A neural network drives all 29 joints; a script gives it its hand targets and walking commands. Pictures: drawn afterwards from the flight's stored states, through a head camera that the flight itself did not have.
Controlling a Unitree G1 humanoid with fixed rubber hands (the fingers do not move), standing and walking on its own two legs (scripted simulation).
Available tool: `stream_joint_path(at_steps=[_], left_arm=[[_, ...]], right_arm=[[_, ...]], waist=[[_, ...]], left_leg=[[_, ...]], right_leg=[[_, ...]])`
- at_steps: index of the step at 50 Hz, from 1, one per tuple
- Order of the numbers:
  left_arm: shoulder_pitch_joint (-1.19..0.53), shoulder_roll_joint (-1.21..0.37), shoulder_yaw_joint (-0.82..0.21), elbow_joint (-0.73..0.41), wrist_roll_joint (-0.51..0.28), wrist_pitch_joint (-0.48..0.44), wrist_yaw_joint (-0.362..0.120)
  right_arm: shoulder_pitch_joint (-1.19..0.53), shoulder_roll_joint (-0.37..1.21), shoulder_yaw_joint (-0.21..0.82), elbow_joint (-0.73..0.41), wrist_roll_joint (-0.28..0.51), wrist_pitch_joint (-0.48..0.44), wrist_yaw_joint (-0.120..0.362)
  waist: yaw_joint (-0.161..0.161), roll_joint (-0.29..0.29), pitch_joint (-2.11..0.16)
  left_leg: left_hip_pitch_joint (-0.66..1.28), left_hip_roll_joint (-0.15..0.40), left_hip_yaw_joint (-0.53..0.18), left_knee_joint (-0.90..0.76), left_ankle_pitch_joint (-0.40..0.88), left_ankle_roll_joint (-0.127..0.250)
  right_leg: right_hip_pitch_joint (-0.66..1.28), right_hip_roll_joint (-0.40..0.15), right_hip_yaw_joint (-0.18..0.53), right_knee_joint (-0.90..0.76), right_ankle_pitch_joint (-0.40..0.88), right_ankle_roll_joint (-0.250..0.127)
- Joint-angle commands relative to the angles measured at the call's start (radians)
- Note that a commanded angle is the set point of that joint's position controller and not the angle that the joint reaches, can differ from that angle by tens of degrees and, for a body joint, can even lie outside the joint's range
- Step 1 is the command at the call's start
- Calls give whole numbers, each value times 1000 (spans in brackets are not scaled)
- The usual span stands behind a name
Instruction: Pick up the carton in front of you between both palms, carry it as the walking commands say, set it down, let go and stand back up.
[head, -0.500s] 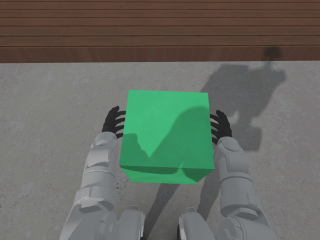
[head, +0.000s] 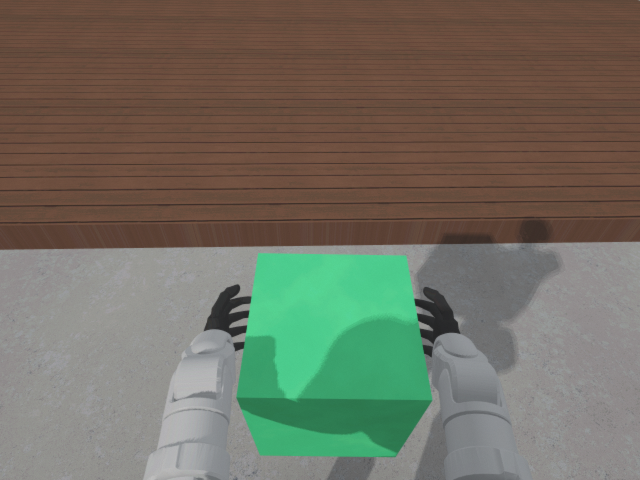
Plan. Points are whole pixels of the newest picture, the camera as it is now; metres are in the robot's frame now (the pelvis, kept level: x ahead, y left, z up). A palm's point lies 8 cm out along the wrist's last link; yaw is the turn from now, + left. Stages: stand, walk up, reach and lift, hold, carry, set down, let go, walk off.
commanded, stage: reach and lift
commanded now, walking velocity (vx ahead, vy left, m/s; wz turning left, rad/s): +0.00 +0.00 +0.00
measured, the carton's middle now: (329, 359) +0.31 +0.00 -0.05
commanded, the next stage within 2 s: hold in 0.96 s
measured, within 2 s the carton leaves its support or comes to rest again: neither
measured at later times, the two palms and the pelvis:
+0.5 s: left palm (216, 335) +0.30 +0.15 +0.03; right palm (444, 340) +0.29 -0.15 +0.03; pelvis -0.01 +0.00 +0.00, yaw +0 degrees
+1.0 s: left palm (215, 331) +0.29 +0.15 +0.04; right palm (448, 335) +0.29 -0.15 +0.04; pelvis +0.01 +0.00 +0.01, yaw +0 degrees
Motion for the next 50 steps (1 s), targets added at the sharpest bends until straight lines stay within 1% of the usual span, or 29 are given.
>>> stream_joint_path(at_steps=[1,4,7,11,19,28,34,40,47,50], left_arm=[[-464,-938,-498,33,-179,7,-251],[-531,-941,-469,53,-166,4,-261],[-598,-962,-486,33,-178,-5,-269],[-621,-969,-498,25,-180,-6,-268],[-575,-957,-508,4,-175,7,-257],[-486,-949,-536,-65,-197,30,-245],[-439,-940,-554,-109,-212,46,-241],[-418,-931,-565,-143,-222,60,-240],[-423,-917,-566,-160,-224,76,-242],[-423,-923,-604,-202,-247,86,-242]], right_arm=[[-448,956,486,44,171,11,244],[-513,958,456,61,156,9,251],[-576,979,474,41,167,1,258],[-603,979,488,31,171,-2,259],[-566,946,495,6,166,8,258],[-483,927,521,-62,183,28,253],[-435,922,540,-106,198,45,248],[-410,920,555,-141,209,61,243],[-412,918,561,-159,215,79,238],[-411,928,599,-202,236,90,236]], waist=[[2,1,-116],[1,2,-92],[1,3,-140],[1,3,-175],[2,11,-187],[2,12,-197],[2,10,-196],[2,7,-185],[4,1,-167],[2,1,-194]], left_leg=[[122,-83,6,-92,73,18],[118,-80,14,-93,5,23],[134,-78,16,-84,12,24],[154,-78,16,-87,25,23],[197,-78,13,-111,87,15],[246,-82,6,-129,208,8],[266,-85,2,-138,265,5],[271,-87,0,-144,279,5],[266,-87,2,-151,251,8],[285,-87,0,-154,276,6]], right_leg=[[41,70,3,-120,86,-11],[32,67,-2,-125,11,-18],[50,67,-4,-116,17,-19],[73,71,-7,-113,34,-20],[107,79,-9,-128,93,-18],[153,85,-5,-146,203,-11],[178,85,-2,-157,259,-6],[192,83,2,-165,281,-3],[196,79,5,-172,264,0],[215,79,7,-176,291,3]])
